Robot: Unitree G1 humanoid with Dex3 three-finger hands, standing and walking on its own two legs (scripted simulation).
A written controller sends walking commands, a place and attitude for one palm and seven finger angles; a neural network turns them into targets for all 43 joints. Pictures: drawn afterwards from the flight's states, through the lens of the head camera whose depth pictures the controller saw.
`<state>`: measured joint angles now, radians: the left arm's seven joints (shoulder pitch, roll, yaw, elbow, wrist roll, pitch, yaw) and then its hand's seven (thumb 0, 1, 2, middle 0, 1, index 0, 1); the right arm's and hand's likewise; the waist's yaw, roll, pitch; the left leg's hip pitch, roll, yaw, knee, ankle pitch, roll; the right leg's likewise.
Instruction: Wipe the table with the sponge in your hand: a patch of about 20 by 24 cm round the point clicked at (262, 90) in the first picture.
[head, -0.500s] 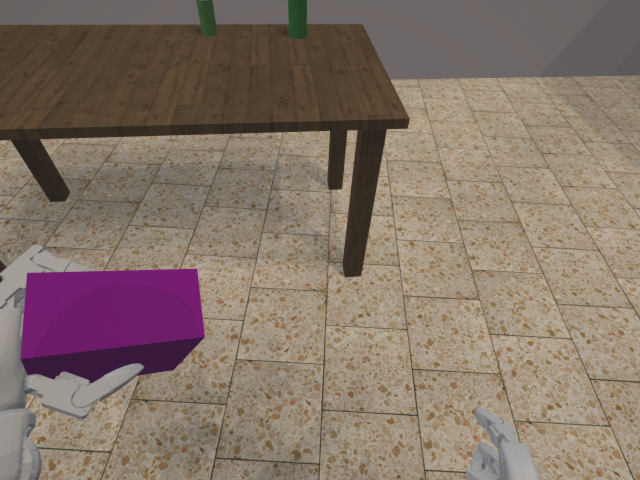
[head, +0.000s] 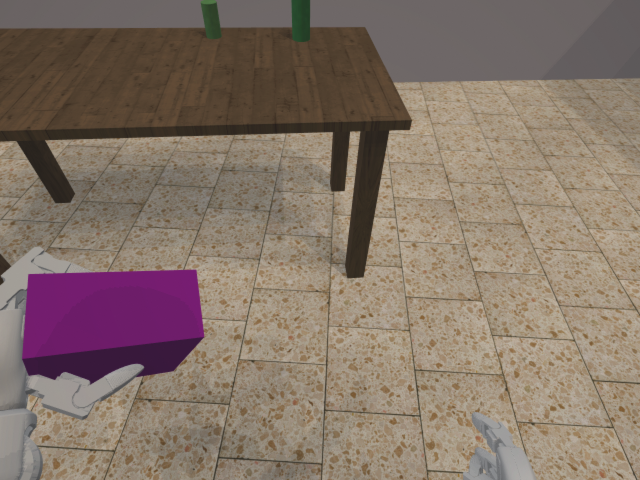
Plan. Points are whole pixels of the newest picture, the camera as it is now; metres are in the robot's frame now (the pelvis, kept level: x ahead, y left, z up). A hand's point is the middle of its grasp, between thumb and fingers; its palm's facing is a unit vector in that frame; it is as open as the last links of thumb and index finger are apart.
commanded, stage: walk to a spot facing it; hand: left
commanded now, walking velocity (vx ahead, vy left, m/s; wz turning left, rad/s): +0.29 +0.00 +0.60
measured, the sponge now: (139, 329) +0.23 +0.20 +0.14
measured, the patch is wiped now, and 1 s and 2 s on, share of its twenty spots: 0.00 0.00 0.00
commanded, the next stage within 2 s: none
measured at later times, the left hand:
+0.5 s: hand (31, 313) +0.22 +0.29 +0.16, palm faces +0.52 -0.75 -0.40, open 10.7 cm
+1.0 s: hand (49, 283) +0.26 +0.29 +0.17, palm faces +0.70 -0.51 -0.50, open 10.7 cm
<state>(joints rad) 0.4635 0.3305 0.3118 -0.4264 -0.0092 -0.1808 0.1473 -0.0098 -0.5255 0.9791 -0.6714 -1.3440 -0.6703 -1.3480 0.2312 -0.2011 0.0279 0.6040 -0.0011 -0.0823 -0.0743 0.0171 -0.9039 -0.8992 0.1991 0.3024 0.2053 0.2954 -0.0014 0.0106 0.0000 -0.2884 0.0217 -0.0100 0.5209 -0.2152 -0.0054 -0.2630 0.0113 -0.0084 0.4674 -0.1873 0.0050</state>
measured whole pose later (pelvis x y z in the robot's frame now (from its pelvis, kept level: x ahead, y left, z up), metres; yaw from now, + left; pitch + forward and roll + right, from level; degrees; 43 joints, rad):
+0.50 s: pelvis +0.05 +0.01 +0.00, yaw +12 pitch +2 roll -3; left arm 0.49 0.36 0.36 -0.53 0.00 -0.19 0.14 -0.01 -0.53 0.98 -0.67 -1.35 -0.67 -1.35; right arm 0.29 -0.13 0.03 0.66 -0.01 -0.12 -0.05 0.02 -0.90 -0.90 0.20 0.30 0.20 0.30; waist -0.04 0.00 0.00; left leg -0.31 -0.01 -0.12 0.57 -0.28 0.02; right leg -0.45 -0.01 -0.05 0.96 -0.49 0.06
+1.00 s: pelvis +0.18 -0.02 +0.00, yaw +30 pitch +2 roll +5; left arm 0.49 0.36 0.35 -0.54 0.00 -0.18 0.15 -0.01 -0.53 0.98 -0.67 -1.35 -0.67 -1.35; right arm 0.19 -0.27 -0.06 0.56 -0.01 -0.04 -0.08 0.02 -0.91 -0.90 0.19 0.30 0.20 0.29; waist 0.01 -0.04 0.10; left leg -0.57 0.08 0.20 0.84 -0.31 -0.03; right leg -0.08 -0.14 -0.31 0.46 -0.41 -0.02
